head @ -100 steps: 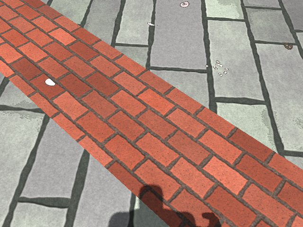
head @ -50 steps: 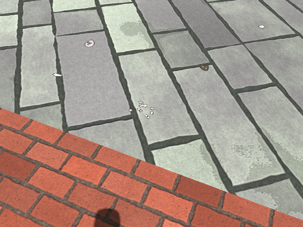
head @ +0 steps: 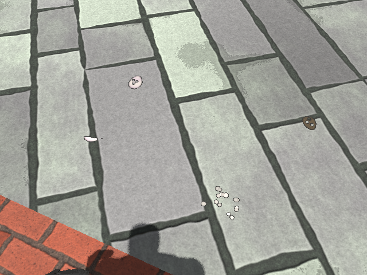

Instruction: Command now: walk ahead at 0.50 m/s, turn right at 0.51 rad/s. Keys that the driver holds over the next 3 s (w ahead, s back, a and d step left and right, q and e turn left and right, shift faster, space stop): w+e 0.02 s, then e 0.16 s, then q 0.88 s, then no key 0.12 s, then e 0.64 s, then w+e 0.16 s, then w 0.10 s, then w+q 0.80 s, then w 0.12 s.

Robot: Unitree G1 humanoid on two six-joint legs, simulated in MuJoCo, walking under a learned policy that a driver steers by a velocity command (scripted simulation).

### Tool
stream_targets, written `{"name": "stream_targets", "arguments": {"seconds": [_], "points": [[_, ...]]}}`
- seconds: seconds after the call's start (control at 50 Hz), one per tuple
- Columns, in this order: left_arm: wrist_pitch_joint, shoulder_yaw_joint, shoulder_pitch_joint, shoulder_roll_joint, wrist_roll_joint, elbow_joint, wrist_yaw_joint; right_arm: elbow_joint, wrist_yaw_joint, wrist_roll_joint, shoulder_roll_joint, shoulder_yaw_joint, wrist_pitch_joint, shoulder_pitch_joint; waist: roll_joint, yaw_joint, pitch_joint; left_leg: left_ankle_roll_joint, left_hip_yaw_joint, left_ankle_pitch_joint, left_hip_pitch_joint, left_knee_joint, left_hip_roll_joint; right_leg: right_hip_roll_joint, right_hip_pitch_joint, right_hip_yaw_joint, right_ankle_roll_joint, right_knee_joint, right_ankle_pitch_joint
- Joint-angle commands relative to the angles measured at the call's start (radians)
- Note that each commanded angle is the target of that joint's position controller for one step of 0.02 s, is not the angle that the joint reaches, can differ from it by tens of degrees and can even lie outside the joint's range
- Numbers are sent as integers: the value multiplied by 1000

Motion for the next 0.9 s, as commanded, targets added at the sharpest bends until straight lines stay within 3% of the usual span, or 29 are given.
{"name": "stream_targets", "arguments": {"seconds": [0.02, 0.04, 0.06, 0.08, 0.1, 0.12, 0.18, 0.24, 0.3, 0.36, 0.4, 0.42, 0.44, 0.46, 0.48, 0.5, 0.52, 0.56, 0.6, 0.66, 0.72, 0.78, 0.8, 0.82, 0.84, 0.86, 0.88, 0.9], "points": [[-5, 102, 336, 328, 1, -18, 29, -150, 19, -18, -24, 19, -61, 54, -251, 91, -382, -40, -219, -159, -737, 891, -107, -381, 938, 888, -363, -177, -106], [-9, 81, 335, 238, 10, -25, 32, -158, 38, 17, -123, -1, -98, -71, -101, 169, -374, -19, -379, -128, -843, 939, -52, -362, 937, 850, -319, -248, -57], [-14, 68, 271, 200, 16, -38, 36, -192, 46, 42, -149, -6, -115, -144, -49, 149, -229, -4, -373, -44, -865, 870, -6, -335, 802, 670, -269, -248, 121], [-16, 63, 201, 185, 10, -52, 35, -190, 39, 23, -135, -4, -118, -154, 62, 93, -146, -11, -353, -1, -818, 780, 32, -287, 643, 550, -230, -244, 321], [-12, 55, 146, 160, 6, -67, 39, -186, 32, -6, -141, -12, -108, -155, 93, 59, -89, -28, -331, 28, -769, 714, 53, -253, 523, 463, -208, -260, 448], [-10, 54, 126, 164, 19, -79, 46, -192, 32, -11, -140, -14, -95, -130, 29, 27, -75, -50, -333, 32, -701, 699, 58, -242, 421, 433, -224, -272, 558], [1, 62, 93, 187, 16, -72, 63, -189, 23, -13, -90, 0, -62, -109, 0, -3, -62, -104, -281, 92, -625, 461, 38, -155, 260, 309, -179, -278, 649], [22, 56, 115, 179, 10, -43, 82, -170, 29, -11, -53, 19, -56, -137, -64, 35, -147, -113, -238, 359, -509, 222, 5, -99, 248, 193, -107, -241, 628], [25, 35, 163, 141, 18, 2, 83, -173, 48, 0, -62, 19, -64, -201, -91, 80, -158, -80, -260, 527, -467, 95, 10, -135, 307, 211, -79, -230, 468], [16, 31, 138, 149, 33, 23, 75, -184, 59, -5, -106, -1, -73, -217, -93, 67, -120, -12, -273, 458, -468, 24, 10, -191, 358, 244, -60, -155, 429], [15, 30, 124, 148, 28, 32, 78, -171, 58, -16, -143, -20, -74, -155, -67, 25, -117, 36, -269, 581, -373, -65, -1, -142, 358, 218, -11, -26, 393], [10, 29, 172, 140, 43, 27, 82, -185, 53, -21, -205, -34, -75, -139, 33, 49, -154, 91, -390, 940, -262, -47, 89, -57, 304, 172, 39, 123, 235], [7, 17, 266, 108, 44, 28, 86, -195, 49, -34, -228, -38, -64, -103, 204, 65, -257, 273, -628, 1130, -59, -44, 270, 45, 121, 106, 120, 399, -119], [17, 15, 214, 135, 44, 13, 83, -183, 51, -22, -163, -25, -50, -37, 263, 9, -314, 347, -821, 1066, 2, -136, 334, 74, 5, 146, 152, 546, -534], [36, 27, 195, 167, 26, 11, 81, -189, 53, -5, -148, -19, -41, -61, 163, 19, -293, 314, -815, 808, -26, -143, 320, 28, -41, 199, 153, 639, -539], [57, 29, 152, 159, 16, 10, 85, -205, 51, 4, -150, -23, -27, -100, 97, 18, -238, 272, -775, 583, -98, -164, 278, 11, -75, 193, 158, 673, -497], [74, 29, 124, 148, 20, 3, 90, -217, 44, 6, -149, -22, -12, -137, 52, 24, -165, 243, -738, 414, -209, -210, 256, -8, -87, 188, 158, 638, -451], [85, 27, 106, 126, 18, -8, 99, -233, 30, 2, -156, -28, 14, -191, 114, 51, -101, 199, -661, 276, -346, -249, 172, -23, -12, 165, 165, 441, -382], [77, 23, 117, 99, 22, 5, 103, -240, 19, -5, -152, -35, 31, -183, 154, 45, -134, 176, -615, 247, -366, -253, 114, 8, 71, 137, 177, 324, -337], [67, 23, 111, 97, 23, 7, 100, -248, 9, 6, -163, -47, 38, -175, 165, 30, -166, 179, -647, 217, -354, -248, 118, 12, 128, 153, 178, 194, -270], [53, 30, 104, 110, 19, 4, 92, -255, 5, 9, -167, -54, 51, -174, 176, 24, -157, 174, -708, 156, -344, -249, 120, 15, 158, 162, 163, 85, -241], [35, 43, 161, 121, 18, 25, 81, -261, -1, 24, -162, -56, 68, -188, 162, 61, -136, 123, -704, 105, -404, -204, 70, 4, 297, 140, 119, -149, -117], [33, 57, 187, 171, 30, 25, 85, -263, -2, 23, -135, -48, 69, -170, 95, 60, -138, 76, -656, 15, -488, -119, 22, -116, 385, 229, 76, -218, -127], [40, 78, 184, 259, 59, 26, 90, -299, 2, 24, -106, -42, 63, -200, -170, 40, -76, 19, -455, -95, -677, 88, -120, -304, 384, 460, -46, -301, -141], [36, 74, 124, 240, 84, -2, 89, -294, 7, 12, -150, -57, 48, -174, -265, 34, -74, -25, -387, -158, -694, 365, -129, -437, 319, 598, -145, -339, -16], [31, 56, 59, 184, 77, -31, 98, -264, 12, 10, -190, -74, 47, -132, -179, 6, -80, -44, -407, -109, -679, 516, -96, -416, 300, 526, -139, -314, 58], [29, 47, 12, 150, 57, -44, 104, -231, 12, 15, -187, -78, 57, -95, -118, -13, -71, -59, -392, -58, -673, 579, -91, -351, 300, 417, -91, -287, 92], [29, 43, -4, 136, 38, -48, 107, -216, 8, 12, -164, -74, 68, -77, -100, -11, -64, -77, -382, -8, -698, 640, -84, -312, 330, 352, -64, -265, 120]]}}
Next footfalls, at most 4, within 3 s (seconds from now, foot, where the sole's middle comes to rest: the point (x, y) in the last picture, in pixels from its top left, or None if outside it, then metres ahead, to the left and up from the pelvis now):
0.40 left None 0.38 0.11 -0.75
0.80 right None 0.32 -0.11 -0.75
1.20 left None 0.27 0.15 -0.75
1.66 right None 0.30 -0.08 -0.75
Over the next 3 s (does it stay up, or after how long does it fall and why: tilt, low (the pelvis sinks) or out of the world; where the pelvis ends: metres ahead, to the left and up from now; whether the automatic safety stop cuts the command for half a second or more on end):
stays up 0.74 0.03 0.03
